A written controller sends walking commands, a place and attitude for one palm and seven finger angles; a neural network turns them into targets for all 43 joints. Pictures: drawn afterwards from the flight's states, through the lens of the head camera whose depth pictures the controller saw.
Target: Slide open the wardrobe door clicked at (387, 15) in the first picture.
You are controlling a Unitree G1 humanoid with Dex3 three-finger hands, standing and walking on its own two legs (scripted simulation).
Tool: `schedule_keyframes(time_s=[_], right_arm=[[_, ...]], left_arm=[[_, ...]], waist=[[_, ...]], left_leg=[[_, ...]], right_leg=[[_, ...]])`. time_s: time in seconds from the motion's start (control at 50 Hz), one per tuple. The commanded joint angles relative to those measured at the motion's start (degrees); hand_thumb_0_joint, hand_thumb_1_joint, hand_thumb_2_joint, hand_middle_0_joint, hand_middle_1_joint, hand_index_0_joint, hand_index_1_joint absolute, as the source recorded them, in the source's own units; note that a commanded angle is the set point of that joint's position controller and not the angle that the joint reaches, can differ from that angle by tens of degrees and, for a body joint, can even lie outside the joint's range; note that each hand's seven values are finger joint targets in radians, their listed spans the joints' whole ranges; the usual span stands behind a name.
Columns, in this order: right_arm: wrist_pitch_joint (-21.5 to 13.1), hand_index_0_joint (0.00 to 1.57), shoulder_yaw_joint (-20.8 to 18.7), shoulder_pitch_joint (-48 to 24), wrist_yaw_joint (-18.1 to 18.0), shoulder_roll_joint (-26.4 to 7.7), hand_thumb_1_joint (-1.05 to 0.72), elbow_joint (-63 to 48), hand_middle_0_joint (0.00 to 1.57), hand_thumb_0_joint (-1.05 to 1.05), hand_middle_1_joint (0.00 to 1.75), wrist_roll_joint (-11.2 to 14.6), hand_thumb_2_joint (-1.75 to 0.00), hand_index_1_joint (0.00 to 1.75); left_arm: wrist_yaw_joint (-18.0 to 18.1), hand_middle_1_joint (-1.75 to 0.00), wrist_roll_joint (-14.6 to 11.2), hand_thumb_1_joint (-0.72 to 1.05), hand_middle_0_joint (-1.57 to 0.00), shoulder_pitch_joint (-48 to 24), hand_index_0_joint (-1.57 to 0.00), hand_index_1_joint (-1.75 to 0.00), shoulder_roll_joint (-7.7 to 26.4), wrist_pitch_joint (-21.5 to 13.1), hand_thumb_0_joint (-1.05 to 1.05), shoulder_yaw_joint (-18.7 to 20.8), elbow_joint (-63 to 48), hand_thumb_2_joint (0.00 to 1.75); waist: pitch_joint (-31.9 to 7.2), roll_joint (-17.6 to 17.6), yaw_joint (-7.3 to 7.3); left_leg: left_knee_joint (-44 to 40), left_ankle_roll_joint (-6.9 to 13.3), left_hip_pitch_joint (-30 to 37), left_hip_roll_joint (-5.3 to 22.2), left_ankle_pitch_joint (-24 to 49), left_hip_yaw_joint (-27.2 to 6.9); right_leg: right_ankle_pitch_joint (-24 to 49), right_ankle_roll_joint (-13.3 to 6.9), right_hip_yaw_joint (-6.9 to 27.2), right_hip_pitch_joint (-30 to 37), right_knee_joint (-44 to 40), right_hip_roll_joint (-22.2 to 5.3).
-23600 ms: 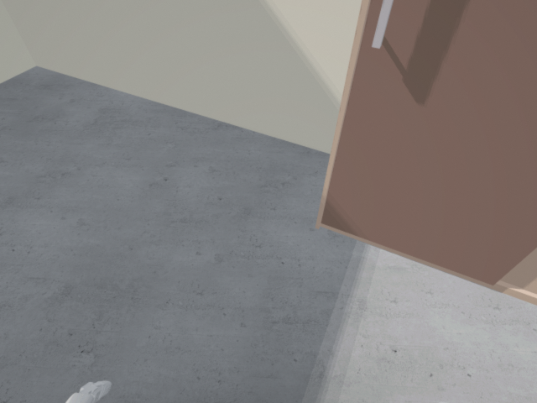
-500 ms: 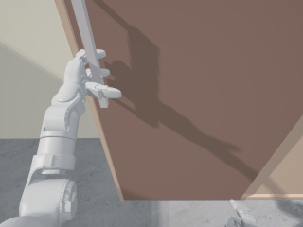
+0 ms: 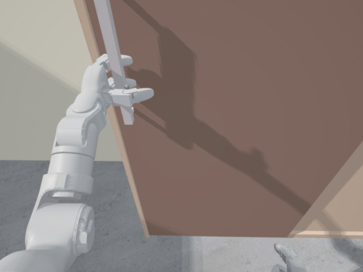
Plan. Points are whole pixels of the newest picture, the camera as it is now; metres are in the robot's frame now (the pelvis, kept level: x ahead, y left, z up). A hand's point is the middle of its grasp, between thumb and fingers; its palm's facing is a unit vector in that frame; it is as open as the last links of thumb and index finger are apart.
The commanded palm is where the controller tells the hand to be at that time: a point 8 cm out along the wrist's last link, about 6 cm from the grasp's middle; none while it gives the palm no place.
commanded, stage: grip the handle and tug to test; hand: left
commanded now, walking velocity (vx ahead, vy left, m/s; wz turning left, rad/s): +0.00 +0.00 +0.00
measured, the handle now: (118, 61) +0.47 +0.18 +0.27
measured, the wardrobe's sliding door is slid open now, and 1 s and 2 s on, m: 0.00 0.00 0.03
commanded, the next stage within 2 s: tug the door sideways, standing still in 1.08 s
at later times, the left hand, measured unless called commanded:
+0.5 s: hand (126, 86) +0.41 +0.15 +0.24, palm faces +0.10 -1.00 +0.00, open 5.8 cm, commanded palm +0.39 +0.19 +0.24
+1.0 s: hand (127, 87) +0.41 +0.15 +0.24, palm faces +0.10 -1.00 +0.00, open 5.9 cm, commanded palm +0.37 +0.19 +0.24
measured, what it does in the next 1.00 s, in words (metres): stands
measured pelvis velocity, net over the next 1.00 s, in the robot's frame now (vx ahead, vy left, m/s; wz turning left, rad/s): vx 0.01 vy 0.00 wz -0.04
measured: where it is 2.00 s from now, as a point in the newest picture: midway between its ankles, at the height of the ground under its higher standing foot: outside the picture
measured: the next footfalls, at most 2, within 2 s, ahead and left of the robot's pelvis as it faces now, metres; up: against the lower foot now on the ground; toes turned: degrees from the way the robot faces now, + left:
none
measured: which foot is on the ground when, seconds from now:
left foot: down 0.00-1.00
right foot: down 0.00-1.00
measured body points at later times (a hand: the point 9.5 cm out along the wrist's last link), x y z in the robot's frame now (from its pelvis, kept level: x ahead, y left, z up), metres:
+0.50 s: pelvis +0.00 +0.00 +0.00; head -0.03 -0.01 +0.45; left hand +0.40 +0.21 +0.24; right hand +0.14 -0.25 -0.10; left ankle +0.05 +0.11 -0.74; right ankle -0.06 -0.09 -0.74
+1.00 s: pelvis +0.01 +0.00 +0.00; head -0.02 -0.02 +0.45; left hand +0.40 +0.20 +0.24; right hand +0.17 -0.24 -0.09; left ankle +0.05 +0.11 -0.74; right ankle -0.06 -0.09 -0.74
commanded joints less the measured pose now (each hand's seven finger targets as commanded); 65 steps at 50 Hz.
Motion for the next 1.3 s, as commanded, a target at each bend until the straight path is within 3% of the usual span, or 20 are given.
schedule_keyframes(time_s=[0.0, 0.04, 0.1, 0.24, 0.28, 0.36, 0.48, 0.52, 0.64, 0.68, 0.74, 0.78, 0.86, 0.9, 0.98, 1.02, 1.14, 1.18, 1.24, 1.28], right_arm=[[-2.8, 0.2, -2.6, -6.7, -0.7, -7.5, -0.9, -8.2, 0.2, 0.0, 0.3, -0.3, -0.9, 0.3], [-3.1, 0.2, -2.5, -6.3, -0.7, -7.0, -0.9, -8.0, 0.2, 0.0, 0.3, -0.2, -0.9, 0.3], [-3.2, 0.2, -2.7, -6.0, -0.6, -7.4, -0.9, -8.0, 0.2, 0.0, 0.3, -0.1, -0.9, 0.3], [-4.2, 0.2, -3.0, -5.7, -0.2, -7.2, -0.9, -8.4, 0.2, 0.0, 0.3, 0.0, -0.9, 0.3], [-4.2, 0.2, -3.1, -5.5, -0.3, -7.8, -0.9, -8.5, 0.2, 0.0, 0.3, -0.1, -0.9, 0.3], [-4.3, 0.2, -2.9, -5.7, -0.3, -7.4, -0.9, -8.4, 0.2, 0.0, 0.3, 0.1, -0.9, 0.3], [-4.1, 0.2, -3.0, -5.6, -0.4, -7.8, -0.9, -8.2, 0.2, 0.0, 0.3, -0.1, -0.9, 0.3], [-4.2, 0.2, -2.8, -5.7, -0.3, -7.3, -0.9, -8.3, 0.2, 0.0, 0.3, 0.1, -0.9, 0.3], [-3.9, 0.2, -2.9, -5.2, -0.6, -7.7, -0.9, -7.8, 0.2, 0.0, 0.3, -0.2, -0.9, 0.3], [-3.7, 0.2, -2.9, -5.4, -0.4, -7.9, -0.9, -8.3, 0.2, 0.0, 0.3, -0.2, -0.9, 0.3], [-3.6, 0.2, -2.7, -6.4, -0.2, -7.1, -0.9, -9.2, 0.2, 0.0, 0.3, 0.0, -0.9, 0.3], [-3.3, 0.2, -2.9, -6.7, -0.1, -7.5, -0.9, -9.8, 0.2, 0.0, 0.3, 0.0, -0.9, 0.3], [-3.2, 0.2, -2.6, -8.3, 0.1, -7.0, -0.9, -11.0, 0.2, 0.0, 0.3, 0.2, -0.9, 0.3], [-2.9, 0.2, -2.6, -8.9, 0.2, -7.2, -0.9, -11.7, 0.2, 0.0, 0.3, 0.2, -0.9, 0.3], [-2.5, 0.2, -2.6, -10.3, 0.5, -6.9, -0.9, -12.8, 0.2, 0.0, 0.3, 0.2, -0.9, 0.3], [-2.4, 0.2, -2.5, -11.3, 0.9, -6.4, -0.9, -13.5, 0.2, 0.0, 0.3, 0.2, -0.9, 0.3], [-1.7, 0.2, -2.5, -12.5, 1.3, -6.3, -0.9, -14.1, 0.2, 0.0, 0.3, 0.0, -0.9, 0.3], [-1.3, 0.2, -2.6, -12.3, 1.1, -7.2, -0.9, -13.4, 0.2, 0.0, 0.3, -0.3, -0.9, 0.3], [-1.1, 0.2, -2.5, -11.5, 0.3, -6.9, -0.9, -11.5, 0.2, 0.0, 0.3, -0.2, -0.9, 0.3], [-1.3, 0.2, -2.7, -11.2, 0.1, -7.3, -0.9, -10.9, 0.2, 0.0, 0.3, -0.4, -0.9, 0.3]], left_arm=[[-1.8, -1.32, -1.2, 0.34, -0.39, -30.3, -0.39, -1.32, 9.1, -5.0, 0.0, 2.0, -10.9, 0.66], [-2.0, -1.33, -1.1, 0.43, -0.4, -32.3, -0.4, -1.33, 6.8, -5.5, 0.0, 0.4, -10.1, 0.7], [-1.9, -1.35, -0.9, 0.57, -0.42, -32.2, -0.42, -1.35, 8.7, -6.4, 0.0, 1.2, -9.7, 0.76], [-1.7, -1.4, -0.9, 0.9, -0.45, -31.8, -0.45, -1.4, 7.3, -7.9, 0.0, 0.2, -11.8, 0.9], [-1.9, -1.4, -1.2, 0.9, -0.45, -28.6, -0.45, -1.4, 9.0, -7.9, 0.0, 1.9, -11.2, 0.9], [-2.5, -1.4, -1.4, 0.9, -0.45, -29.9, -0.45, -1.4, 8.1, -7.6, 0.0, 1.1, -11.2, 0.9], [-2.2, -1.4, -1.2, 0.9, -0.45, -29.3, -0.45, -1.4, 9.9, -6.7, 0.0, 2.5, -10.9, 0.9], [-2.1, -1.4, -1.1, 0.9, -0.45, -31.2, -0.45, -1.4, 7.8, -6.7, 0.0, 0.8, -11.8, 0.9], [-1.8, -1.4, -0.9, 0.9, -0.45, -32.5, -0.45, -1.4, 9.0, -6.3, 0.0, 1.8, -9.1, 0.9], [-2.2, -1.4, -1.0, 0.9, -0.45, -28.5, -0.45, -1.4, 9.8, -6.3, 0.0, 2.7, -9.6, 0.9], [-2.7, -1.4, -1.4, 0.9, -0.45, -26.8, -0.45, -1.4, 7.7, -6.4, 0.0, 1.5, -12.5, 0.9], [-2.8, -1.4, -1.5, 0.9, -0.45, -24.0, -0.45, -1.4, 9.4, -6.5, 0.0, 3.0, -14.3, 0.9], [-3.2, -1.4, -2.1, 0.9, -0.45, -20.9, -0.45, -1.4, 7.6, -5.8, 0.0, 2.4, -19.2, 0.9], [-3.4, -1.4, -2.2, 0.9, -0.45, -17.4, -0.45, -1.4, 9.4, -5.4, 0.0, 4.0, -21.8, 0.9], [-3.4, -1.4, -2.4, 0.9, -0.45, -11.9, -0.45, -1.4, 7.2, -3.7, 0.0, 3.1, -28.5, 0.9], [-3.2, -1.4, -2.4, 0.9, -0.45, -10.1, -0.45, -1.4, 5.9, -2.8, 0.0, 2.2, -33.6, 0.9], [-2.8, -1.4, -2.5, 0.9, -0.45, -4.4, -0.45, -1.4, 4.0, 0.9, 0.0, 0.7, -41.1, 0.9], [-2.5, -1.4, -2.7, 0.9, -0.45, -4.0, -0.45, -1.4, 7.8, 1.9, 0.0, 4.3, -40.9, 0.9], [-2.3, -1.4, -2.6, 0.9, -0.45, -13.3, -0.45, -1.4, 6.1, 3.4, 0.0, 2.2, -34.9, 0.9], [-1.8, -1.4, -2.4, 0.9, -0.45, -16.6, -0.45, -1.4, 6.2, 3.4, 0.0, 1.8, -34.9, 0.9]], waist=[[-15.6, -2.8, -1.4], [-15.1, -2.4, -2.05], [-14.7, -1.5, -2.06], [-16.8, -0.7, -1.71], [-16.7, -2.9, -0.93], [-15.4, -3.3, -1.48], [-15.5, -0.3, -1.06], [-15.5, -0.8, -1.79], [-15.0, -3.9, -2.27], [-16.3, -2.4, -0.97], [-17.4, -2.0, -0.72], [-17.9, -1.9, 0.09], [-17.9, -3.4, 0.23], [-18.1, -3.1, 1.08], [-19.3, -1.0, 1.77], [-20.3, 0.6, 1.88], [-20.3, -1.1, 1.81], [-20.4, -1.2, 2.24], [-16.2, -2.7, -0.06], [-15.8, -0.5, -0.25]], left_leg=[[0.2, 1.9, 16.8, 0.1, 12.0, -1.6], [0.2, 1.8, 16.8, 0.1, 11.0, -1.6], [-0.1, 1.8, 16.4, 0.2, 9.8, -1.7], [0.1, 1.8, 18.0, 0.4, 10.8, -1.9], [0.0, 2.0, 17.4, 0.3, 11.5, -1.7], [-0.1, 2.1, 16.7, 0.3, 10.4, -1.5], [-0.1, 1.9, 17.2, 0.3, 10.8, -1.3], [0.1, 1.9, 17.4, 0.3, 11.0, -1.5], [0.3, 2.1, 16.3, 0.2, 10.2, -1.5], [0.4, 2.1, 16.7, 0.0, 11.9, -1.3], [0.8, 2.0, 17.1, -0.1, 13.3, -1.1], [0.6, 2.0, 17.6, 0.0, 14.7, -1.1], [0.6, 2.0, 17.9, 0.1, 15.4, -0.7], [0.5, 2.0, 18.0, 0.2, 16.8, -0.6], [1.0, 1.7, 20.1, 0.4, 21.1, -0.3], [1.4, 1.5, 21.3, 0.6, 23.7, -0.3], [2.5, 1.2, 22.3, 1.0, 29.2, -0.5], [2.5, 1.0, 22.0, 0.9, 29.1, -0.5], [1.8, 0.9, 20.2, 0.8, 24.9, -0.4], [1.8, 0.9, 21.2, 0.8, 25.2, -0.6]], right_leg=[[21.2, 1.9, 2.3, -7.1, -3.6, -0.6], [19.9, 1.8, 2.1, -8.2, -3.7, -0.3], [17.8, 1.8, 2.2, -8.3, -4.1, -0.4], [18.0, 1.5, 2.0, -8.4, -3.8, 0.2], [19.6, 1.8, 2.0, -6.9, -3.9, 0.1], [19.2, 1.9, 2.1, -8.1, -4.0, 0.2], [19.1, 1.9, 2.3, -7.6, -4.2, 0.0], [18.9, 1.7, 2.0, -8.5, -3.9, 0.2], [19.4, 2.2, 2.4, -8.9, -4.0, -0.1], [21.7, 2.2, 2.4, -6.8, -3.5, -0.3], [24.0, 2.2, 2.3, -6.3, -2.9, -0.3], [25.3, 2.1, 2.1, -4.5, -2.8, -0.4], [27.4, 2.4, 2.0, -4.3, -2.5, -0.2], [29.9, 2.6, 2.0, -2.6, -2.2, -0.6], [33.4, 2.3, 1.5, -1.1, -1.2, -0.4], [35.0, 2.1, 1.4, -1.1, -0.7, -0.2], [39.4, 2.4, 0.8, -0.6, 0.4, -0.1], [40.4, 2.5, 1.0, 0.3, 0.6, -0.3], [35.5, 2.2, 0.6, -2.9, -0.6, 0.2], [34.6, 1.8, 0.9, -3.5, -1.1, 0.0]])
